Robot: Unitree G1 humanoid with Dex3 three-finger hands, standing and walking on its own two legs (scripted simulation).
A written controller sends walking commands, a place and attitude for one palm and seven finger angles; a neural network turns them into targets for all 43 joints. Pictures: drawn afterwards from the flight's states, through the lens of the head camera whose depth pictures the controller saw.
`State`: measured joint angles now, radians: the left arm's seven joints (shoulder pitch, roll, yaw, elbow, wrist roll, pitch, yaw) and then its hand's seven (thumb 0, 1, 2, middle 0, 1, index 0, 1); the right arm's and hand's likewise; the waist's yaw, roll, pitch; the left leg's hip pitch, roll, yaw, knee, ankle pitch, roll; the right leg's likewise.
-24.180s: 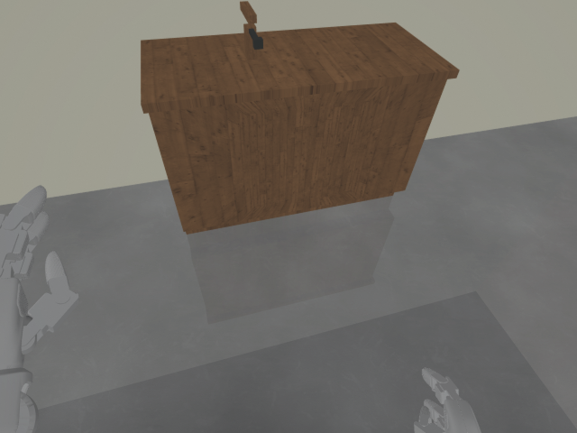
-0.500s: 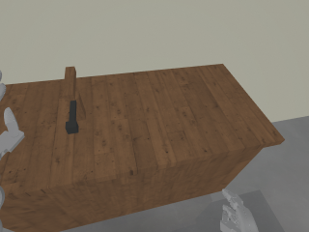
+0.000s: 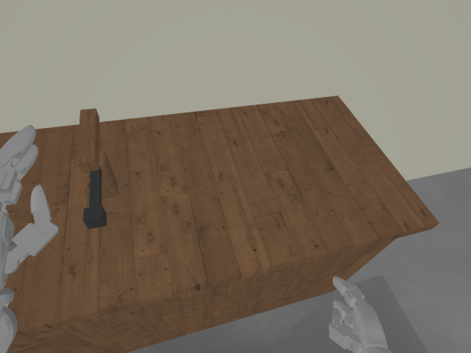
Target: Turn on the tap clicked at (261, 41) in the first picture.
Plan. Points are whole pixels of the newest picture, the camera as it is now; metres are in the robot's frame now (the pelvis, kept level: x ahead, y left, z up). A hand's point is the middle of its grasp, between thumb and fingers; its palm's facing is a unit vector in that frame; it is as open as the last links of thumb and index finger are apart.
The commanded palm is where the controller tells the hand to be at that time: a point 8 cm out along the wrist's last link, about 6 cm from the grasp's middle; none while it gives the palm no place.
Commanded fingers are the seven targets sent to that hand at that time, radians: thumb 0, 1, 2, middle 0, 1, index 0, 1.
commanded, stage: come to a stop and stand still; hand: left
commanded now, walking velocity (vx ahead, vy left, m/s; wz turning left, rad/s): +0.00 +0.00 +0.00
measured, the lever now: (95, 217) +0.30 +0.27 +0.04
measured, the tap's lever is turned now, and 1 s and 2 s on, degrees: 0 0 0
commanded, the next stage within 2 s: look again from close up in 0.10 s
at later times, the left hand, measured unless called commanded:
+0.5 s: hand (61, 242) +0.21 +0.23 +0.15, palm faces +0.37 -0.86 -0.35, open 7.4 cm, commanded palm +0.15 +0.27 +0.18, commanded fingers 0.00 0.90 0.90 -0.20 -0.30 -0.20 -0.30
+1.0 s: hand (67, 252) +0.20 +0.23 +0.14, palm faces +0.31 -0.86 -0.41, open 7.4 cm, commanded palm +0.15 +0.26 +0.18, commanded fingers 0.00 0.90 0.90 -0.20 -0.30 -0.20 -0.30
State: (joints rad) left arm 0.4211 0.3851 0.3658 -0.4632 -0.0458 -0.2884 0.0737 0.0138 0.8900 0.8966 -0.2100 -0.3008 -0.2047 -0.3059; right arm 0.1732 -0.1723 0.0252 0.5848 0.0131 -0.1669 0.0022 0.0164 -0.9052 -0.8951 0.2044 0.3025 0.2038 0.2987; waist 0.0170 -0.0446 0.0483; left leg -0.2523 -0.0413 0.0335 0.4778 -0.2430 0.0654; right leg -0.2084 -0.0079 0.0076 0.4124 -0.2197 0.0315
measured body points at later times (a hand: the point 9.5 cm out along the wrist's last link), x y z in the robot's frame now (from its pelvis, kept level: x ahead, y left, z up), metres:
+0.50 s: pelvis -0.01 -0.01 +0.00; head +0.01 +0.01 +0.45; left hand +0.18 +0.28 +0.17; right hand +0.16 -0.24 -0.07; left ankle +0.01 +0.07 -0.74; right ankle +0.00 -0.14 -0.74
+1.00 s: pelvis -0.01 -0.02 +0.00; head +0.02 +0.00 +0.45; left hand +0.18 +0.27 +0.17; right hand +0.16 -0.24 -0.08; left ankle +0.00 +0.07 -0.74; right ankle +0.00 -0.14 -0.74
